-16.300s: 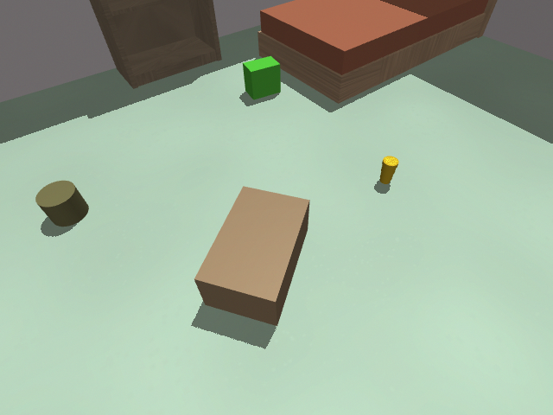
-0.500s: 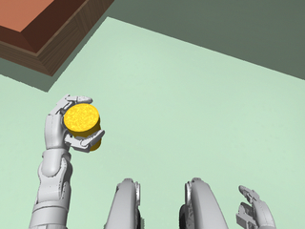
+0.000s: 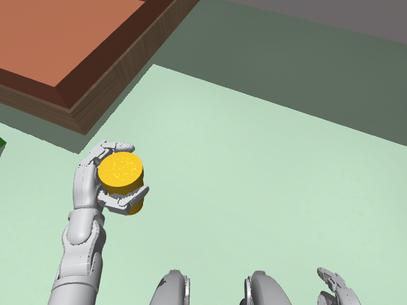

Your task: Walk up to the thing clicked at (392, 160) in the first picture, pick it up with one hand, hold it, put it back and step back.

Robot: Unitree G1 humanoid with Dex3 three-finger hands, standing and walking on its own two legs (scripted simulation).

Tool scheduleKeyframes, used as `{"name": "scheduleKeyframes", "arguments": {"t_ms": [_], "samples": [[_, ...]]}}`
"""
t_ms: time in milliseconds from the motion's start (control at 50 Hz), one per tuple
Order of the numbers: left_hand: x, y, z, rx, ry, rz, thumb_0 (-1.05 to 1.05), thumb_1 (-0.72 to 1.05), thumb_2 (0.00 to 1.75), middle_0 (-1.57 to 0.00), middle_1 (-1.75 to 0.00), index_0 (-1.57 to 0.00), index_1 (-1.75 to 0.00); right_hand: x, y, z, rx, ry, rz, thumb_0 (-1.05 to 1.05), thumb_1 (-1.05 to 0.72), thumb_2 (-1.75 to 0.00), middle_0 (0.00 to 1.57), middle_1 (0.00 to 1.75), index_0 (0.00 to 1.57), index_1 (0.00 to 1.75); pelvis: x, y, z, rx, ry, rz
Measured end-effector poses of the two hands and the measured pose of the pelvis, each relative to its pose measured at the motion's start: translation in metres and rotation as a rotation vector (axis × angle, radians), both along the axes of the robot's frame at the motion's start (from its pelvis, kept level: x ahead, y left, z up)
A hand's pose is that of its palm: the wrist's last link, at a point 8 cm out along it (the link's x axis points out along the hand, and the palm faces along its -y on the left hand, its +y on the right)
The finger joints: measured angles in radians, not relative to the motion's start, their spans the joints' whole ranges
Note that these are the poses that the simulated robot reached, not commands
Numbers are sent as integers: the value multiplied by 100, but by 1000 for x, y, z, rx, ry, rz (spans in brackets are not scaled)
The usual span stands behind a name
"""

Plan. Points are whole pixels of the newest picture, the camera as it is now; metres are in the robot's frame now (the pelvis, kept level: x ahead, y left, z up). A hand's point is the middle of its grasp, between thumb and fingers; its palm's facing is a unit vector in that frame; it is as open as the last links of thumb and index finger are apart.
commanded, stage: lift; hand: left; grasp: from the side
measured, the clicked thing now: (126, 188) +0.34 +0.19 +0.00
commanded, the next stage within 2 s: hold in 0.66 s
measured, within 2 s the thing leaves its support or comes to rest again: neither
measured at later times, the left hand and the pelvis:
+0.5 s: hand (127, 167) +0.35 +0.17 +0.08, palm faces +0.10 -1.00 -0.01, open 10.1 cm; pelvis +0.01 -0.01 +0.04, yaw +0 degrees
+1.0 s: hand (127, 158) +0.35 +0.16 +0.10, palm faces +0.10 -1.00 +0.00, open 10.1 cm; pelvis +0.02 -0.01 +0.05, yaw +0 degrees
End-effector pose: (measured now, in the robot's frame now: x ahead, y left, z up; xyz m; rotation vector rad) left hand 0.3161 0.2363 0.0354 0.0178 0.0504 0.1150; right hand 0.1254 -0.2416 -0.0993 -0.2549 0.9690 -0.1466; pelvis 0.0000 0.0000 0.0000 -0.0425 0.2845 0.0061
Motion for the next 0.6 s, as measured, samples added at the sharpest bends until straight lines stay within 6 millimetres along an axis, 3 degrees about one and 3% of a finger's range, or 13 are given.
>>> {"name": "scheduleKeyframes", "arguments": {"t_ms": [320, 600], "samples": [[2, -13, 32, -10, 3, -11, 3, -34, 106, -80, -101, -69, -97, 4, -5, 31, 2, -20, -7, 1, -90, -89, 20, 30, 20, 30, 7, -6, 30, 12, -77, 1], [8, -20, 50, -19, -11, -16, 3, -34, 106, -80, -101, -68, -98, 11, -13, 43, -4, -17, -15, 1, -90, -90, 20, 30, 20, 30, 18, -12, 44, 18, -112, 1]]}}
